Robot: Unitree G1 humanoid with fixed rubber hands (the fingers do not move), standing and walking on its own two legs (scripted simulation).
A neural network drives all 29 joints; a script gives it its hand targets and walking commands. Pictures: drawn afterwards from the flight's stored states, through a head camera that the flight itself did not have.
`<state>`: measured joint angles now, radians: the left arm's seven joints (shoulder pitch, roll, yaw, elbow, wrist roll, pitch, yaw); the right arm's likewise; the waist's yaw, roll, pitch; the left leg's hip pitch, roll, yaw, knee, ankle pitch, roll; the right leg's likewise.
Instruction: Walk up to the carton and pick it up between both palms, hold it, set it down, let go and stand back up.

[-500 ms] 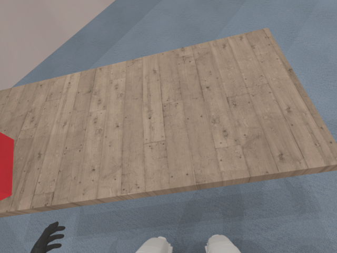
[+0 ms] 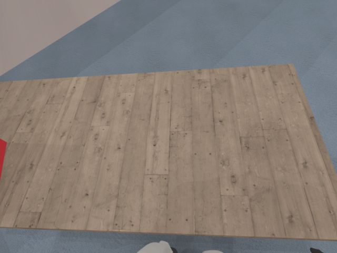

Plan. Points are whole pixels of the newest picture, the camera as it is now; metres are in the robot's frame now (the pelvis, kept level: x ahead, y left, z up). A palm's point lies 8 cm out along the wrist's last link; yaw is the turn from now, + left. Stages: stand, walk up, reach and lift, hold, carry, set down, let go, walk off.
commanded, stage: walk up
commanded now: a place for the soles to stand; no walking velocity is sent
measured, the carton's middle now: out of the picture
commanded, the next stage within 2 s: none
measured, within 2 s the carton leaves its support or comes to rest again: neither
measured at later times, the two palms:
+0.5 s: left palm out of the picture +0.10 +0.33 -0.05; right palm out of the picture +0.14 -0.32 -0.12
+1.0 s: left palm out of the picture +0.12 +0.44 -0.08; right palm out of the picture +0.11 -0.19 -0.09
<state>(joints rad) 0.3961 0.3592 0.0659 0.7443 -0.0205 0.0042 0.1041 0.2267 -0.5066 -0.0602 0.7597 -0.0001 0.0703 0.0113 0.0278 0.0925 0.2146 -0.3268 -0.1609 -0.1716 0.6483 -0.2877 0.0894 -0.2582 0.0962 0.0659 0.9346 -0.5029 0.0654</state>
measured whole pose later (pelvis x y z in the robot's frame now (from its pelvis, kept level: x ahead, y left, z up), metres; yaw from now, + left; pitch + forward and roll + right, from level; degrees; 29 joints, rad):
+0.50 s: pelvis +0.06 +0.00 +0.01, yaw +2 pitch -1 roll +2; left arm 0.33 0.38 0.07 0.73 0.00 0.00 0.06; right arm 0.28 -0.49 -0.06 0.73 0.00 0.07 -0.02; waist -0.01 0.10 0.17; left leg -0.35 -0.16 -0.19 1.10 -0.49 0.03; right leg -0.26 0.00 0.07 0.67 -0.39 -0.01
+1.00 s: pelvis +0.02 +0.12 +0.00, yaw +4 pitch -2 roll -3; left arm 0.21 0.41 0.05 0.73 -0.02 0.01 0.06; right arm 0.28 -0.42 -0.06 0.66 0.00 0.06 0.01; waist -0.06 0.06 0.19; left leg -0.35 -0.15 -0.16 0.70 -0.29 0.08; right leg -0.43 0.02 0.07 1.03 -0.55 0.03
